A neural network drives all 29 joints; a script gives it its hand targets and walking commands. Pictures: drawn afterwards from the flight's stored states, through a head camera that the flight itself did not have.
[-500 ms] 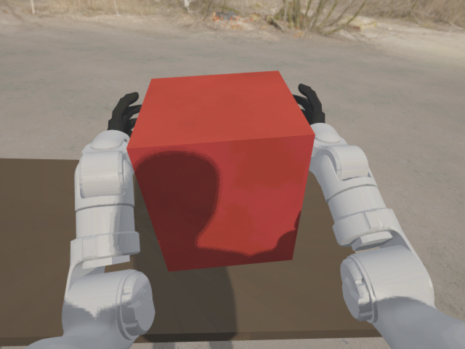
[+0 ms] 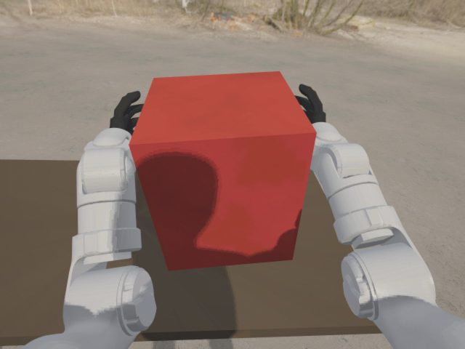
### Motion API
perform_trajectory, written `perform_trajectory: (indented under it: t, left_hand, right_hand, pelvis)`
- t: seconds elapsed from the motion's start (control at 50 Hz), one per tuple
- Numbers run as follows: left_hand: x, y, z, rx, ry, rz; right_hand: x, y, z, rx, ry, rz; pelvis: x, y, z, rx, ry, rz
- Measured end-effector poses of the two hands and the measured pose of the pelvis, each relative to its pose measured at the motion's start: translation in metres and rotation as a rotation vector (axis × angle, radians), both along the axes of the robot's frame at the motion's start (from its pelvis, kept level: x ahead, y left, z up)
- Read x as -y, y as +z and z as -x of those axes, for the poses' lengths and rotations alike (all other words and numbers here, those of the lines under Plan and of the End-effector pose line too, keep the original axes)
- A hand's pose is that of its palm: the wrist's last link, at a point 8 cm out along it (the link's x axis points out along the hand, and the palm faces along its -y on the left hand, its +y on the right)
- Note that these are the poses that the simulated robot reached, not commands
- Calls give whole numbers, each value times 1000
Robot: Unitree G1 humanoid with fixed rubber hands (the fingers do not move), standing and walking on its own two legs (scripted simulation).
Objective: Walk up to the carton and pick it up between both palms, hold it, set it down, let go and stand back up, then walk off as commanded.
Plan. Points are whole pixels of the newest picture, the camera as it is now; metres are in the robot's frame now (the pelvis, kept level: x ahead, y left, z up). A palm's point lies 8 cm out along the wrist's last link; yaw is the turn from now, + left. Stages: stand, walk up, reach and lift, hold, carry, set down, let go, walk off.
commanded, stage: hold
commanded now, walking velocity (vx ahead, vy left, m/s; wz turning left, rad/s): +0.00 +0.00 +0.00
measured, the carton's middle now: (224, 170) +0.35 +0.00 +0.21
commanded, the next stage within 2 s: none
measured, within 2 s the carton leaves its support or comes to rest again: neither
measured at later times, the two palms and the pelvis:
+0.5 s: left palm (120, 135) +0.37 +0.16 +0.27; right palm (309, 126) +0.37 -0.14 +0.29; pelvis +0.00 +0.00 +0.00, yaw +0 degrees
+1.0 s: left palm (121, 137) +0.36 +0.15 +0.27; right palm (312, 128) +0.37 -0.15 +0.28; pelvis +0.00 +0.00 +0.00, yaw +0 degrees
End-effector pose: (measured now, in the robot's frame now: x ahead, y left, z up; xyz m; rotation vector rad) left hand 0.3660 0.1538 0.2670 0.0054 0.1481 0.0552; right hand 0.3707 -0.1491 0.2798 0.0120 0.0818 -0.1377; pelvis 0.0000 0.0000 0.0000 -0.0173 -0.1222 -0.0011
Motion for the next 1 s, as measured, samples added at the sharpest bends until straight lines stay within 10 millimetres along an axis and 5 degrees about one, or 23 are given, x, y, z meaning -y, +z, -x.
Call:
perform_trajectory:
  t: [1.0]
  left_hand:
    - [-1,3,3,15,6,0]
  right_hand:
    - [-1,5,2,5,6,10]
  pelvis:
    - [0,0,-2,0,5,3]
